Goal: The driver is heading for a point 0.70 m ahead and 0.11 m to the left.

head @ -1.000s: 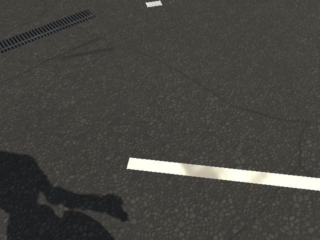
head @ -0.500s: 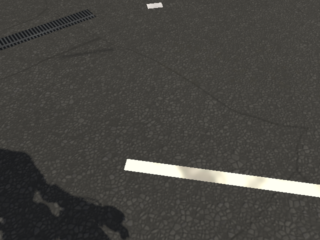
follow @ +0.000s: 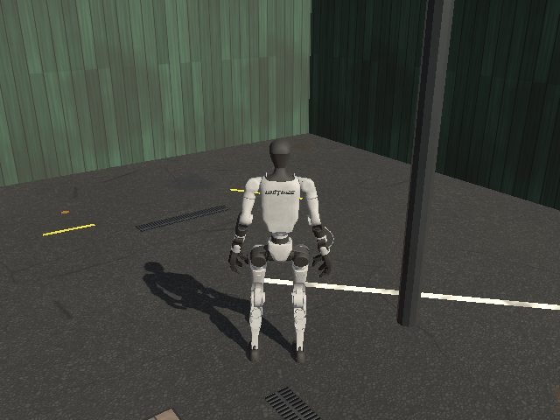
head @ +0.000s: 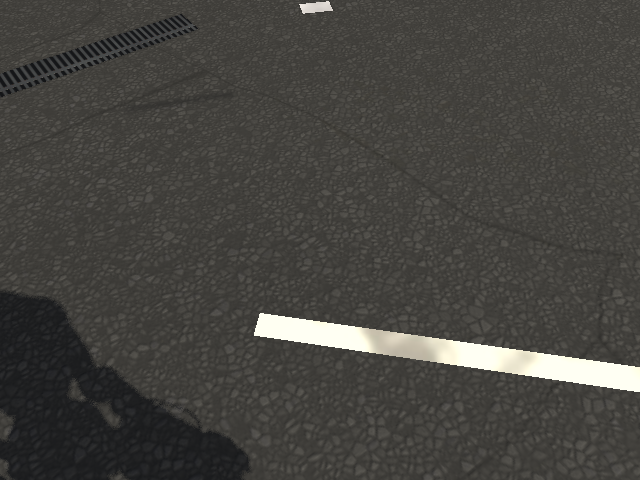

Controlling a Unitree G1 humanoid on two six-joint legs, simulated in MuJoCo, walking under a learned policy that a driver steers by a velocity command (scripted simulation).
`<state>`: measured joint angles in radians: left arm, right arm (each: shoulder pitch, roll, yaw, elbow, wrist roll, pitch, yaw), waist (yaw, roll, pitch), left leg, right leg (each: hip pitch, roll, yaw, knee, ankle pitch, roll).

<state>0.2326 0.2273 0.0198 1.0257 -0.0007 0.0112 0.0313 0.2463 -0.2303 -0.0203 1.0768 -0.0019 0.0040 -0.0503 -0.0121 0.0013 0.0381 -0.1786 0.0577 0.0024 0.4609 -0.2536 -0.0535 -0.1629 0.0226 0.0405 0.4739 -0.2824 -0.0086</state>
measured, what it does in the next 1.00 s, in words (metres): walks ahead: right foot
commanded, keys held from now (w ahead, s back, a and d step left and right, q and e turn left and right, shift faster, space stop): no key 0.06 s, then w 0.94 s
